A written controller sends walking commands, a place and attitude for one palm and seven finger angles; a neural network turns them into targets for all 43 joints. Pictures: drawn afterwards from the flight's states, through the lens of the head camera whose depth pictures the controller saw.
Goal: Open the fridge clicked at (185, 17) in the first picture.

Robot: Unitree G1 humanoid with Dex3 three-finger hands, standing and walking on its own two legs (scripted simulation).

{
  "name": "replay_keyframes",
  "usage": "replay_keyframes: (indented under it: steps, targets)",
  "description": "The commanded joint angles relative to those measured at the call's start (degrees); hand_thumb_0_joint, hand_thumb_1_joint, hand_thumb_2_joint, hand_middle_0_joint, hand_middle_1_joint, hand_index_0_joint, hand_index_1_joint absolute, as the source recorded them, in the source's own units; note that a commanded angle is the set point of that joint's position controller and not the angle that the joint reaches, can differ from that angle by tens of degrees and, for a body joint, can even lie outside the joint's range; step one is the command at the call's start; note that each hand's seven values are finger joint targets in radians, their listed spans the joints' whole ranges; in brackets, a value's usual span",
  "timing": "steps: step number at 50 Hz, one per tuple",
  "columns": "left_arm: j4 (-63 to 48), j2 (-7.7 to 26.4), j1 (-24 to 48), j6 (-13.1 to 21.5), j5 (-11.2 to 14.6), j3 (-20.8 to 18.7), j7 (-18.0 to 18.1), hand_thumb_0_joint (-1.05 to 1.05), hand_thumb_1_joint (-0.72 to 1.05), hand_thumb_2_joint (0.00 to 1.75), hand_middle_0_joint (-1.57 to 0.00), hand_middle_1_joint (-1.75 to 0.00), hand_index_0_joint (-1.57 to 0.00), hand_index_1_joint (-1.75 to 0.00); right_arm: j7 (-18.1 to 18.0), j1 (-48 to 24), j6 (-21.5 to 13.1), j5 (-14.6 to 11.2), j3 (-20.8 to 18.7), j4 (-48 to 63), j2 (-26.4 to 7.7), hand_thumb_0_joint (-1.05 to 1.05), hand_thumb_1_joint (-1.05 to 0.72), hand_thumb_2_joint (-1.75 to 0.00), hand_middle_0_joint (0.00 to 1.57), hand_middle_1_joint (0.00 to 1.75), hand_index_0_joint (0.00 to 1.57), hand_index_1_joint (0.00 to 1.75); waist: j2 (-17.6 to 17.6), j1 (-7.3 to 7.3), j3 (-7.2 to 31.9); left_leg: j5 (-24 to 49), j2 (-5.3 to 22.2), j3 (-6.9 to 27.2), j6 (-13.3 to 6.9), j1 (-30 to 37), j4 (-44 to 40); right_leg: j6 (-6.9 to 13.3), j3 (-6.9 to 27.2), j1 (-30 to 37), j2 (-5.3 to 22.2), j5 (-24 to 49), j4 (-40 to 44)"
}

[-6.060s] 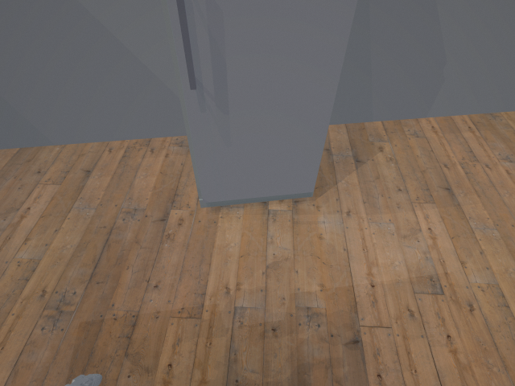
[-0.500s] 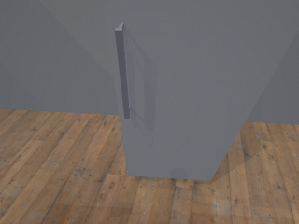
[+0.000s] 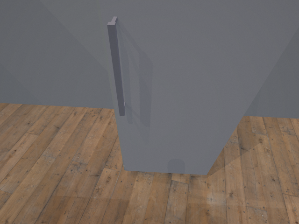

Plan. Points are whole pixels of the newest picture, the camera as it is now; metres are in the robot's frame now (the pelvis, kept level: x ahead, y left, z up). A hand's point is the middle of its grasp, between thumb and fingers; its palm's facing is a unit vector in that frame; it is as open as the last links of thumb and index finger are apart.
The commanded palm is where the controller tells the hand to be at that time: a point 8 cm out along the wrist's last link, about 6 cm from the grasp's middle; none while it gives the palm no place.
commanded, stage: look again from close up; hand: left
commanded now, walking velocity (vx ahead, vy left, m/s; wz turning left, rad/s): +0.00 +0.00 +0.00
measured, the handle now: (119, 74) +0.53 +0.14 +0.12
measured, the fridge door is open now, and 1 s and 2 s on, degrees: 0 0 0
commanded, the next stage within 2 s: none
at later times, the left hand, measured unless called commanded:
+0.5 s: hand out of the picture +0.05 +0.22 -0.17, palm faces -0.03 -0.96 -0.29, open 7.4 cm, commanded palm none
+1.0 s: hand out of the picture +0.07 +0.22 -0.16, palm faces -0.03 -0.96 -0.29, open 7.4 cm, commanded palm none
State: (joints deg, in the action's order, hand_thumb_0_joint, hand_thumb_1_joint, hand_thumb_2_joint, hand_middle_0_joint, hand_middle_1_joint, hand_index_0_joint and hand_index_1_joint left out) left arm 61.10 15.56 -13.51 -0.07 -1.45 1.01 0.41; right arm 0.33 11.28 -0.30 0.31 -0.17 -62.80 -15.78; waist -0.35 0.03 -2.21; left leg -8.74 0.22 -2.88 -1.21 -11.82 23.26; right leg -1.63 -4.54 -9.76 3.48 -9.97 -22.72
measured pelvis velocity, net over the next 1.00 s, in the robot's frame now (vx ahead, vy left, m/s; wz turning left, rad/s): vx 0.02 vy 0.00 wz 0.00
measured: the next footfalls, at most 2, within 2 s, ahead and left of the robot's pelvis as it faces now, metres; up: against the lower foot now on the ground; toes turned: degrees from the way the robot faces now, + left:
none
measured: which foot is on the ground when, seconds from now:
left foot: down 0.00-1.00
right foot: down 0.00-1.00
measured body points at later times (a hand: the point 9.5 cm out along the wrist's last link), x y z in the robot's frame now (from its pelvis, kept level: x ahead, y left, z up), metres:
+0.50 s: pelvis +0.01 +0.00 +0.00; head +0.01 +0.00 +0.45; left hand +0.05 +0.27 -0.14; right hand +0.06 -0.28 -0.14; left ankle +0.05 +0.10 -0.74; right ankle +0.03 -0.14 -0.74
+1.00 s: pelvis +0.02 +0.00 +0.00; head +0.03 +0.00 +0.45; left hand +0.07 +0.27 -0.14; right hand +0.09 -0.28 -0.14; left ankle +0.05 +0.10 -0.74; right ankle +0.03 -0.14 -0.74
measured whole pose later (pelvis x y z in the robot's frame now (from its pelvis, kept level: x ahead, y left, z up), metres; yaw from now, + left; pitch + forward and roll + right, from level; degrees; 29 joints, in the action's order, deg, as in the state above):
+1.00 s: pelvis +0.02 +0.00 +0.00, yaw +0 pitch -2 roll +0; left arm 62.1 16.6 -10.9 0.2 -1.3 0.6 0.3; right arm 0.2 8.7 -0.7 0.3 0.4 -63.6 -16.5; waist 0.0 -0.3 -2.1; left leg -9.2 0.2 -2.8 -0.8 -9.1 20.2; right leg -1.6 -4.7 -7.0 3.3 -10.5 -19.7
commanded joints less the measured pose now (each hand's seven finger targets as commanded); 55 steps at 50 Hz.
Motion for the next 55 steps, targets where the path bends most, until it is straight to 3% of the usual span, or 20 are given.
replay_keyframes:
  steps: [1, 19, 28, 38, 55]
  targets:
    - [-3.0, 10.3, -0.1, 1.4, 0.2, -2.4, 1.0, 0.00, 0.90, 0.90, -0.20, -0.30, -0.20, -0.30, -0.4, -1.3, -1.0, 0.2, -2.3, 3.4, -10.1, 0.00, -0.90, -0.90, 0.20, 0.30, 0.20, 0.30, 0.6, -0.06, 0.4, -6.0, 5.9, 7.0, 0.4, -2.2, -6.8, 2.4, 5.8, -0.3, 4.7, -4.8, 5.6]
    - [-3.0, 10.8, 1.0, 1.4, 0.2, -2.7, 0.9, 0.00, 0.90, 0.90, -0.20, -0.30, -0.20, -0.30, -0.3, -1.7, -0.9, 0.2, -2.2, 2.9, -10.4, 0.00, -0.90, -0.90, 0.20, 0.30, 0.20, 0.30, 0.0, -0.06, 0.2, -5.8, 6.1, 7.0, 0.6, -1.7, -7.1, 2.3, 6.0, -0.5, 4.7, -5.7, 6.4]
    - [-2.6, 11.0, 1.3, 1.7, 0.4, -2.5, 0.9, 0.00, 0.90, 0.90, -0.20, -0.30, -0.20, -0.30, -0.4, -2.3, -1.2, 0.1, -2.0, 2.6, -11.0, 0.00, -0.90, -0.90, 0.20, 0.30, 0.20, 0.30, 0.8, -0.06, 2.2, 0.9, 6.6, 6.7, 0.4, 0.7, -6.5, 2.2, 5.7, 1.5, 4.7, 0.0, 6.0]
    - [-2.1, 11.3, 2.1, 1.5, 0.3, -2.5, 0.9, 0.00, 0.90, 0.90, -0.20, -0.30, -0.20, -0.30, -0.5, -3.2, -1.1, 0.1, -1.8, 2.5, -11.3, 0.00, -0.90, -0.90, 0.20, 0.30, 0.20, 0.30, 0.8, -0.17, 0.9, 0.3, 6.6, 6.8, 0.5, 0.5, -7.5, 2.0, 5.5, 1.9, 4.7, -0.1, 6.6]
    - [-1.8, 11.2, 2.7, 1.6, 0.4, -2.7, 0.8, 0.00, 0.90, 0.90, -0.20, -0.30, -0.20, -0.30, -0.7, -3.6, -1.4, 0.1, -1.6, 2.3, -11.3, 0.00, -0.90, -0.90, 0.20, 0.30, 0.20, 0.30, 0.6, -0.26, 2.4, 4.1, 6.7, 6.7, 0.5, 2.5, -7.5, 1.9, 5.1, 3.5, 4.8, 2.4, 6.9]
